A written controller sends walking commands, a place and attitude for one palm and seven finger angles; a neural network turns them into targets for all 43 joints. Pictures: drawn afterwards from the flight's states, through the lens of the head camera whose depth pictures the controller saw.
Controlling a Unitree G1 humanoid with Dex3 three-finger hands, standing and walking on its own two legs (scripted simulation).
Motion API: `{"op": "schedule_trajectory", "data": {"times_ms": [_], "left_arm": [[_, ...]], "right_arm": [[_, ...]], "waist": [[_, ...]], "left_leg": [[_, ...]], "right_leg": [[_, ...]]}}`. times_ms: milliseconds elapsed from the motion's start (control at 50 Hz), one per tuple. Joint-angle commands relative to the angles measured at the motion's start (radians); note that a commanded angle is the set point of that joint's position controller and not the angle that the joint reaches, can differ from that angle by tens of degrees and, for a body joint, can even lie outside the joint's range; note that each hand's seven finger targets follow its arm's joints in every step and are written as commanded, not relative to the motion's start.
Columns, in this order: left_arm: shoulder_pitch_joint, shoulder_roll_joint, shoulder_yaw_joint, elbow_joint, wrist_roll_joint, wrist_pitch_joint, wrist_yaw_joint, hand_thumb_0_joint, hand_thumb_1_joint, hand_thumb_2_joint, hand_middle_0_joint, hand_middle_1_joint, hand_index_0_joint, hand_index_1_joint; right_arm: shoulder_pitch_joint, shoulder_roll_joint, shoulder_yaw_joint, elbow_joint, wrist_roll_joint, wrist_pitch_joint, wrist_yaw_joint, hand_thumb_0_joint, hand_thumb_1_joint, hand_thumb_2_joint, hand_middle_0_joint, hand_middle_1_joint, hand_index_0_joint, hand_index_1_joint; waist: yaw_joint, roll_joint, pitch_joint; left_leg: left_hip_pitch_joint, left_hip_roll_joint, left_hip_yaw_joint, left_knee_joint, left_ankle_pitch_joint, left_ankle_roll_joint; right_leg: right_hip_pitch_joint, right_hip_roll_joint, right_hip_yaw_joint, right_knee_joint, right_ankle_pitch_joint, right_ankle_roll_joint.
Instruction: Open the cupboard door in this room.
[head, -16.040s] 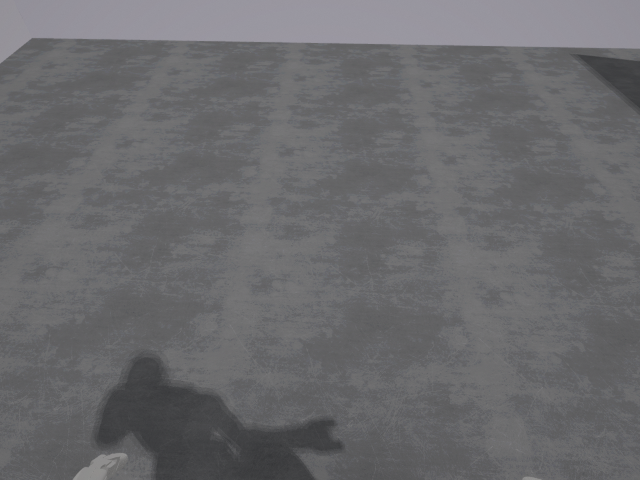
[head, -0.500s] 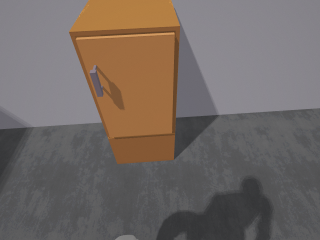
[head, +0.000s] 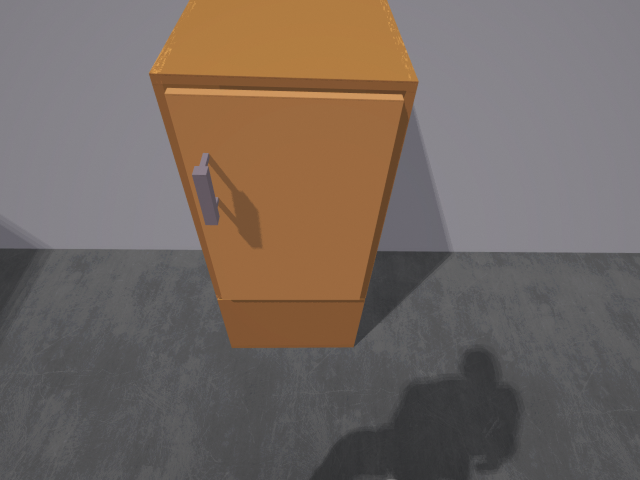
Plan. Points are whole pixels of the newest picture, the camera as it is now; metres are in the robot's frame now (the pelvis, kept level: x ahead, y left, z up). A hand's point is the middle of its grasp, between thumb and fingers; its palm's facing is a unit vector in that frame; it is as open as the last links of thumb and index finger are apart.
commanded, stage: come to a stop and stand still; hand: left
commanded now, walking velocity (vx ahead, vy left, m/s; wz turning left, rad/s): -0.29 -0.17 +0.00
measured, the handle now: (208, 189) +0.57 +0.25 -0.01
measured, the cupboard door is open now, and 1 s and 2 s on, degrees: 0 0 0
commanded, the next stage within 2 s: look again from close up in 1.40 s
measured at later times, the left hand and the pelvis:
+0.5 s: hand out of the picture +0.10 +0.17 -0.17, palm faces +0.08 -0.96 -0.26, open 7.4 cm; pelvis +0.02 -0.03 -0.01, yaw +2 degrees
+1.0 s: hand out of the picture +0.00 +0.17 -0.17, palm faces +0.01 -0.98 -0.22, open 7.4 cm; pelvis +0.00 -0.02 +0.00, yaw -1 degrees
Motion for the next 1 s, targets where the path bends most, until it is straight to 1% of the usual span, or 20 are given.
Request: {"op": "schedule_trajectory", "data": {"times_ms": [0, 60, 120, 140, 160, 200, 240, 320, 480, 520, 540, 560, 580, 600, 640, 740, 840, 900, 940, 980], "left_arm": [[0.015, 0.006, 0.002, -0.06, 0.002, -0.004, 0.002, 0.0, 0.9, 0.9, -0.2, -0.3, -0.2, -0.3], [-0.009, 0.008, -0.007, -0.068, -0.005, 0.004, 0.015, 0.0, 0.9, 0.9, -0.2, -0.3, -0.2, -0.3], [0.013, 0.055, 0.001, -0.064, -0.005, 0.007, 0.021, 0.0, 0.9, 0.9, -0.2, -0.3, -0.2, -0.3], [0.031, 0.097, 0.005, -0.06, -0.003, 0.0, 0.024, 0.0, 0.9, 0.9, -0.2, -0.3, -0.2, -0.3], [0.042, 0.153, 0.015, -0.063, 0.003, -0.005, 0.031, 0.0, 0.9, 0.9, -0.2, -0.3, -0.2, -0.3], [0.03, 0.221, 0.025, -0.074, -0.002, -0.002, 0.032, 0.0, 0.9, 0.9, -0.2, -0.3, -0.2, -0.3], [0.009, 0.213, 0.034, -0.082, -0.002, 0.001, 0.046, 0.0, 0.9, 0.9, -0.2, -0.3, -0.2, -0.3], [-0.097, 0.208, 0.042, -0.141, 0.002, 0.017, 0.056, 0.0, 0.9, 0.9, -0.2, -0.3, -0.2, -0.3], [-0.15, 0.221, 0.055, -0.183, 0.022, 0.03, 0.044, 0.0, 0.9, 0.9, -0.2, -0.3, -0.2, -0.3], [-0.163, 0.214, 0.048, -0.176, 0.015, 0.036, 0.039, 0.0, 0.9, 0.9, -0.2, -0.3, -0.2, -0.3], [-0.176, 0.201, 0.04, -0.171, 0.009, 0.039, 0.036, 0.0, 0.9, 0.9, -0.2, -0.3, -0.2, -0.3], [-0.162, 0.154, 0.028, -0.179, -0.002, 0.045, 0.032, 0.0, 0.9, 0.9, -0.2, -0.3, -0.2, -0.3], [-0.151, 0.087, 0.016, -0.188, -0.014, 0.05, 0.025, 0.0, 0.9, 0.9, -0.2, -0.3, -0.2, -0.3], [-0.175, 0.094, 0.016, -0.188, -0.009, 0.054, 0.024, 0.0, 0.9, 0.9, -0.2, -0.3, -0.2, -0.3], [-0.129, 0.115, 0.029, -0.147, 0.005, 0.057, 0.01, 0.0, 0.9, 0.9, -0.2, -0.3, -0.2, -0.3], [-0.067, 0.114, 0.022, -0.101, 0.006, 0.031, -0.01, 0.0, 0.9, 0.9, -0.2, -0.3, -0.2, -0.3], [-0.139, 0.09, 0.003, -0.123, -0.003, 0.017, -0.009, 0.0, 0.9, 0.9, -0.2, -0.3, -0.2, -0.3], [-0.061, 0.063, -0.005, -0.088, -0.016, 0.008, -0.003, 0.0, 0.9, 0.9, -0.2, -0.3, -0.2, -0.3], [0.027, 0.08, -0.004, -0.04, -0.013, -0.002, 0.004, 0.0, 0.9, 0.9, -0.2, -0.3, -0.2, -0.3], [0.063, 0.165, 0.001, -0.009, -0.01, -0.013, 0.021, 0.0, 0.9, 0.9, -0.2, -0.3, -0.2, -0.3]], "right_arm": [[0.118, -0.093, -0.003, 0.019, -0.003, -0.003, -0.004, 0.0, -0.9, -0.9, 0.2, 0.3, 0.2, 0.3], [0.088, -0.103, 0.003, 0.022, -0.007, 0.008, -0.013, 0.0, -0.9, -0.9, 0.2, 0.3, 0.2, 0.3], [0.075, -0.124, -0.009, 0.041, -0.001, 0.034, -0.016, 0.0, -0.9, -0.9, 0.2, 0.3, 0.2, 0.3], [0.085, -0.109, -0.01, 0.044, 0.004, 0.041, -0.014, 0.0, -0.9, -0.9, 0.2, 0.3, 0.2, 0.3], [0.112, -0.084, -0.013, 0.044, 0.01, 0.047, -0.011, 0.0, -0.9, -0.9, 0.2, 0.3, 0.2, 0.3], [0.158, -0.051, -0.02, 0.045, 0.02, 0.076, -0.007, 0.0, -0.9, -0.9, 0.2, 0.3, 0.2, 0.3], [0.107, -0.062, -0.023, 0.033, 0.02, 0.1, -0.012, 0.0, -0.9, -0.9, 0.2, 0.3, 0.2, 0.3], [0.067, -0.079, -0.034, 0.017, 0.013, 0.122, 0.003, 0.0, -0.9, -0.9, 0.2, 0.3, 0.2, 0.3], [0.067, -0.07, -0.021, -0.024, 0.009, 0.106, 0.025, 0.0, -0.9, -0.9, 0.2, 0.3, 0.2, 0.3], [0.13, -0.066, -0.013, -0.006, 0.01, 0.092, 0.022, 0.0, -0.9, -0.9, 0.2, 0.3, 0.2, 0.3], [0.176, -0.068, -0.01, 0.013, 0.01, 0.085, 0.022, 0.0, -0.9, -0.9, 0.2, 0.3, 0.2, 0.3], [0.183, -0.116, -0.014, 0.012, 0.002, 0.076, 0.018, 0.0, -0.9, -0.9, 0.2, 0.3, 0.2, 0.3], [0.141, -0.186, -0.027, -0.011, -0.013, 0.068, 0.015, 0.0, -0.9, -0.9, 0.2, 0.3, 0.2, 0.3], [0.043, -0.223, -0.026, -0.053, -0.016, 0.075, 0.01, 0.0, -0.9, -0.9, 0.2, 0.3, 0.2, 0.3], [-0.059, -0.192, -0.013, -0.068, -0.019, 0.063, 0.002, 0.0, -0.9, -0.9, 0.2, 0.3, 0.2, 0.3], [0.072, -0.165, -0.011, -0.034, -0.005, 0.046, -0.01, 0.0, -0.9, -0.9, 0.2, 0.3, 0.2, 0.3], [0.193, -0.155, -0.017, 0.023, -0.012, 0.042, -0.018, 0.0, -0.9, -0.9, 0.2, 0.3, 0.2, 0.3], [0.16, -0.161, -0.016, 0.037, -0.009, 0.047, -0.018, 0.0, -0.9, -0.9, 0.2, 0.3, 0.2, 0.3], [0.147, -0.14, -0.013, 0.047, 0.005, 0.049, -0.015, 0.0, -0.9, -0.9, 0.2, 0.3, 0.2, 0.3], [0.128, -0.043, 0.015, 0.035, 0.018, 0.049, -0.007, 0.0, -0.9, -0.9, 0.2, 0.3, 0.2, 0.3]], "waist": [[-0.009, 0.122, 0.008], [-0.005, 0.126, -0.005], [0.015, 0.151, -0.001], [0.022, 0.088, -0.012], [0.017, -0.007, -0.043], [-0.001, -0.106, -0.071], [0.029, -0.187, -0.101], [0.014, -0.086, -0.112], [0.006, -0.175, -0.113], [-0.028, -0.18, -0.113], [-0.053, -0.146, -0.107], [-0.055, 0.027, -0.069], [-0.055, 0.312, 0.013], [-0.042, 0.327, 0.125], [0.013, 0.288, 0.125], [-0.023, 0.137, 0.082], [-0.083, 0.189, 0.007], [-0.048, 0.231, -0.051], [-0.011, 0.134, -0.074], [-0.006, -0.124, -0.051]], "left_leg": [[0.048, 0.257, -0.157, -0.19, 0.491, 0.122], [0.04, 0.248, -0.123, -0.109, 0.716, 0.099], [0.041, 0.22, -0.12, -0.01, 0.605, 0.049], [0.008, 0.178, -0.109, 0.04, 0.488, 0.011], [-0.084, 0.114, -0.088, 0.104, 0.267, -0.028], [-0.135, 0.001, -0.053, 0.306, -0.259, -0.061], [-0.172, 0.001, -0.137, 0.558, -0.407, -0.06], [-0.245, -0.009, -0.203, 0.727, -0.294, -0.074], [-0.114, -0.014, -0.128, 0.342, -0.213, -0.069], [0.021, -0.028, -0.095, 0.129, -0.114, -0.059], [0.123, -0.022, -0.101, 0.006, -0.055, -0.058], [0.121, 0.052, -0.217, -0.109, -0.149, -0.041], [-0.044, 0.248, -0.489, -0.299, -0.41, 0.012], [-0.286, 0.328, -0.573, -0.402, -0.535, 0.064], [-0.312, 0.269, -0.483, -0.39, -0.43, 0.065], [0.027, 0.215, -0.339, -0.294, -0.15, 0.072], [0.205, 0.262, -0.344, -0.186, 0.291, 0.123], [0.164, 0.236, -0.294, -0.096, 0.474, 0.103], [0.038, 0.164, -0.242, -0.012, 0.332, 0.03], [-0.158, 0.039, -0.121, 0.065, -0.08, -0.053]], "right_leg": [[-0.066, -0.027, 0.033, -0.074, 0.086, 0.023], [0.064, -0.001, 0.02, -0.301, 0.124, 0.026], [0.175, 0.007, -0.002, -0.528, 0.249, 0.026], [0.243, -0.012, 0.025, -0.601, 0.459, 0.021], [0.339, -0.107, 0.141, -0.551, 0.81, -0.016], [0.363, -0.307, 0.217, -0.573, 1.2, -0.167], [0.346, -0.328, 0.276, -0.612, 1.191, -0.241], [0.309, -0.285, 0.219, -0.632, 0.927, -0.208], [0.212, -0.2, 0.212, -0.736, 0.264, -0.154], [0.129, -0.152, 0.195, -0.731, 0.067, -0.106], [0.048, -0.12, 0.168, -0.698, -0.073, -0.063], [-0.04, -0.053, 0.128, -0.587, -0.147, -0.023], [-0.082, 0.049, 0.04, -0.392, -0.118, 0.025], [-0.022, 0.057, 0.084, -0.291, -0.064, 0.02], [0.033, 0.046, 0.127, -0.155, 0.017, 0.017], [-0.145, 0.062, 0.096, -0.059, 0.076, 0.035], [-0.094, 0.039, 0.071, -0.279, -0.041, 0.039], [0.098, 0.06, 0.038, -0.496, -0.02, 0.023], [0.312, 0.05, 0.04, -0.717, 0.247, 0.021], [0.422, -0.164, 0.251, -0.754, 0.45, -0.049]]}}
